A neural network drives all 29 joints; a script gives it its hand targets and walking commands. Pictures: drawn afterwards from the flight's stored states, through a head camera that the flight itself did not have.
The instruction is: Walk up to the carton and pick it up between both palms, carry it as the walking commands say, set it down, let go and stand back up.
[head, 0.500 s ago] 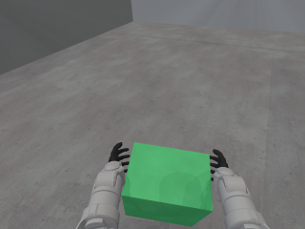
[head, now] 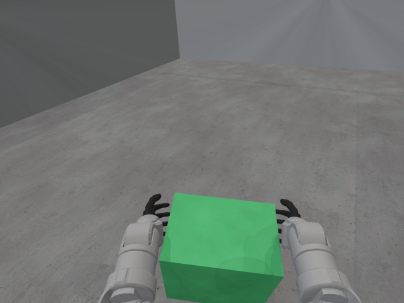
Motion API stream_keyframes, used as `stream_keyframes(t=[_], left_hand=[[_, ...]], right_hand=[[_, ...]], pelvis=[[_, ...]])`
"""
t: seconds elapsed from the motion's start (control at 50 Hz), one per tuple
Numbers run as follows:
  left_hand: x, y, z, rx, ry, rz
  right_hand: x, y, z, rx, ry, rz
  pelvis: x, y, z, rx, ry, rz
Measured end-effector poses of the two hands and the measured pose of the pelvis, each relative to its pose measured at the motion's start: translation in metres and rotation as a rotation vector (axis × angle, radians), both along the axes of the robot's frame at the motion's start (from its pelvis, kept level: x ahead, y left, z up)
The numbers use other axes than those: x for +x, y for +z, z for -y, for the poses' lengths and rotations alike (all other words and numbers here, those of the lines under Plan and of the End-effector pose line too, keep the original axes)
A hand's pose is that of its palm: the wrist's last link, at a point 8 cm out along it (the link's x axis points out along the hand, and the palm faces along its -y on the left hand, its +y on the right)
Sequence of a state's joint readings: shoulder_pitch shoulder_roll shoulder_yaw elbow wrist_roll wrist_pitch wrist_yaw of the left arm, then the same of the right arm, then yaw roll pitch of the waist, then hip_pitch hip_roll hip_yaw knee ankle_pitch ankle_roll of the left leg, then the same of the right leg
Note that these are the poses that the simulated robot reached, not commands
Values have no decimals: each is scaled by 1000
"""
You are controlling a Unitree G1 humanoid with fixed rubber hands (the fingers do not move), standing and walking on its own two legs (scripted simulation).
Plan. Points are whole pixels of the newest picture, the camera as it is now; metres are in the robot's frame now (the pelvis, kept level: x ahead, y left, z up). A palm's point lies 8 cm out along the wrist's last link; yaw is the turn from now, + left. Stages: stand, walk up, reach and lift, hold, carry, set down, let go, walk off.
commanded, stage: reach and lift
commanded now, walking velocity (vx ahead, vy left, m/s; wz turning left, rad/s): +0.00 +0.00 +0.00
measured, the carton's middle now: (218, 253) +0.30 -0.02 -0.04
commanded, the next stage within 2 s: hold in 1.42 s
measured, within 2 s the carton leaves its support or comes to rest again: neither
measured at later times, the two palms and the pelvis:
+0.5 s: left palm (140, 226) +0.31 +0.14 +0.07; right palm (282, 222) +0.30 -0.16 +0.06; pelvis +0.00 -0.01 +0.00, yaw +0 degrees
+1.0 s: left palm (136, 237) +0.28 +0.15 +0.07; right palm (281, 221) +0.30 -0.16 +0.06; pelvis +0.00 -0.01 +0.01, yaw +0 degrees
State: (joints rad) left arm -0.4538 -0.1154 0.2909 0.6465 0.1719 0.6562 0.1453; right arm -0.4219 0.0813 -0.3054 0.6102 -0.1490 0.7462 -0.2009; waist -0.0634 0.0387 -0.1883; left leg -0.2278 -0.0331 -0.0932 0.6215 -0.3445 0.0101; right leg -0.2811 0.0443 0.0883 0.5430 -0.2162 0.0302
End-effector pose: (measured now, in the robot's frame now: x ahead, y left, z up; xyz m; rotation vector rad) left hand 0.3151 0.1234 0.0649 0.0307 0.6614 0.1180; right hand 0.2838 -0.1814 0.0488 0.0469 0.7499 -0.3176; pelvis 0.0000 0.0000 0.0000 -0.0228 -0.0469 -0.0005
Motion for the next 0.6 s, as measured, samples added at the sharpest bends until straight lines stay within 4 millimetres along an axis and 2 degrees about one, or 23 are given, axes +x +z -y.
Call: stream_keyframes(t=[0.1, 0.28, 0.44, 0.6], left_hand=[[-7, -2, -5, -5, 23, -1], [-17, 7, -21, -13, 94, 19], [-10, 10, -20, -10, 104, 8], [-9, 3, -20, -8, 111, -6]], right_hand=[[2, 1, -5, -7, 21, -1], [10, 9, -19, -17, 93, 20], [15, 8, -20, -38, 113, 10], [22, 6, -19, -33, 118, -2]], pelvis=[[0, 1, 0, 1, 0, 5], [-3, 2, 4, 7, 1, 22], [-2, 3, 6, 8, 1, 20], [5, 5, 7, 10, 0, 8]])
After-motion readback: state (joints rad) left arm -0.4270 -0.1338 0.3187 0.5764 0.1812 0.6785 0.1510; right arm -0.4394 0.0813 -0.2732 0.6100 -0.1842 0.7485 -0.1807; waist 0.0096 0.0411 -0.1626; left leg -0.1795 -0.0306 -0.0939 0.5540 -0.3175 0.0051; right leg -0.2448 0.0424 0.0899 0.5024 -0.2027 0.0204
